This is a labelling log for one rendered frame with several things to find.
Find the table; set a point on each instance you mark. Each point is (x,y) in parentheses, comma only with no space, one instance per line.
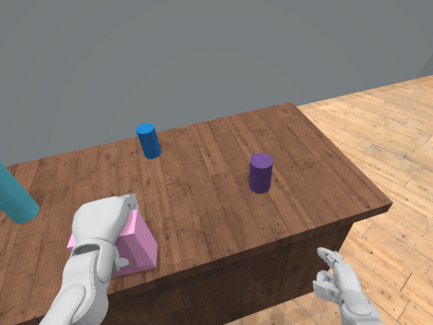
(224,252)

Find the right robot forearm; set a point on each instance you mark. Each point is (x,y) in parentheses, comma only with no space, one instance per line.
(357,309)

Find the sponge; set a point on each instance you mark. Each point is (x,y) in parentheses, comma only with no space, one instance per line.
(135,243)

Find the left robot hand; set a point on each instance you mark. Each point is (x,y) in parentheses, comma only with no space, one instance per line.
(104,219)

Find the left robot forearm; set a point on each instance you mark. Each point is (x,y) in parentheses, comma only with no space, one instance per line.
(82,299)

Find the right robot hand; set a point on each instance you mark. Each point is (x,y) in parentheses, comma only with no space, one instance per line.
(330,286)

